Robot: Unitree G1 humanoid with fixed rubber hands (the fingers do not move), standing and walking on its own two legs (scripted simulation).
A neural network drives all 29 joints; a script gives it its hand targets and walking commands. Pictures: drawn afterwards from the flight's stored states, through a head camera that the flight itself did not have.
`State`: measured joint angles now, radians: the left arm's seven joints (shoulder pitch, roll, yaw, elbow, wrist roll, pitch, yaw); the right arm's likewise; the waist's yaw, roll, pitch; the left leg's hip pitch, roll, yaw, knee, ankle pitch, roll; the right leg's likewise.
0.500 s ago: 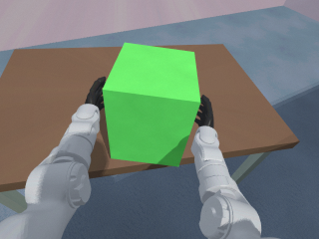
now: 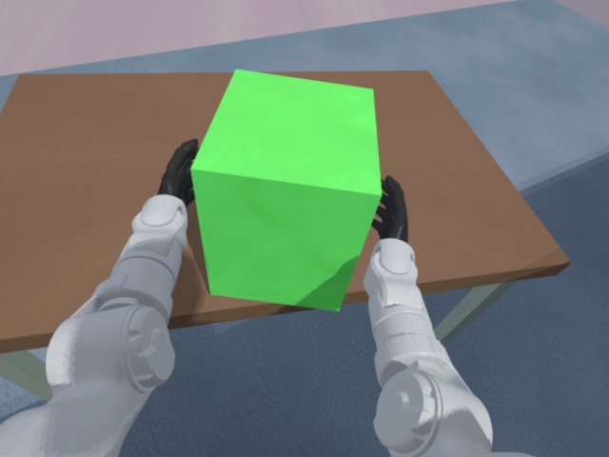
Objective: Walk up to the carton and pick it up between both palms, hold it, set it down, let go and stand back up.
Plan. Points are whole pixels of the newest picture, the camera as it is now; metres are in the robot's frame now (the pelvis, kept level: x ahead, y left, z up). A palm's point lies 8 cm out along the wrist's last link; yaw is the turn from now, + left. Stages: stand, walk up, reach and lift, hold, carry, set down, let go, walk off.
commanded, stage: set down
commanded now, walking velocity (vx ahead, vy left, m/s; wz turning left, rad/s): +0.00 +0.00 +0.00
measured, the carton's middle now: (289, 194) +0.48 +0.03 +0.05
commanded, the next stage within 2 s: none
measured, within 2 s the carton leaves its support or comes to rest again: neither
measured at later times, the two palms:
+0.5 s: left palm (175, 200) +0.43 +0.19 +0.08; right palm (389, 239) +0.39 -0.11 +0.07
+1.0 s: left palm (176, 201) +0.43 +0.19 +0.08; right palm (389, 239) +0.40 -0.11 +0.07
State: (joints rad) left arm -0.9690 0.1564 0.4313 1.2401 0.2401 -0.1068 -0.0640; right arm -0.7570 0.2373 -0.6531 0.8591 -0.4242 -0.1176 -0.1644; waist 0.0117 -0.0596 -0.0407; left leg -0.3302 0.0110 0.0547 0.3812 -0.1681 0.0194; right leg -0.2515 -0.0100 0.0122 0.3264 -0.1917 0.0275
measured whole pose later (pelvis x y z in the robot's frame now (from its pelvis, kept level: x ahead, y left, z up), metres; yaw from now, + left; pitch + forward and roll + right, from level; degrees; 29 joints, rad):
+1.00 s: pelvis +0.00 +0.00 +0.00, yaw +0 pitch +6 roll -1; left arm -0.95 0.08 0.60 1.10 0.42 -0.10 -0.12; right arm -0.75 0.27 -0.73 0.80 -0.51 -0.17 -0.11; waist 0.03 -0.07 0.03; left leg -0.30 0.02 0.09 0.34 -0.15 0.03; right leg -0.22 -0.02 -0.01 0.30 -0.18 0.03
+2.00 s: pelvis -0.01 +0.00 -0.01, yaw +0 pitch +16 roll -2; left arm -1.02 0.45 -0.05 1.05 -0.33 0.12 -0.04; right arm -0.91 -0.19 -0.03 0.86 0.33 0.13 -0.24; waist -0.04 0.01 -0.18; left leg -0.59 0.04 0.04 0.52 -0.20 0.02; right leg -0.48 0.01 -0.03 0.41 -0.20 0.03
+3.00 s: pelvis -0.02 +0.00 +0.00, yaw +0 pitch +4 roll -2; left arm -0.84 0.46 0.03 0.90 -0.28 0.25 -0.07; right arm -0.68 -0.12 -0.02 0.64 0.30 0.26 -0.27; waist -0.02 -0.02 -0.03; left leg -0.33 0.03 0.04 0.43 -0.16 0.01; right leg -0.23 0.00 -0.03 0.33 -0.17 0.02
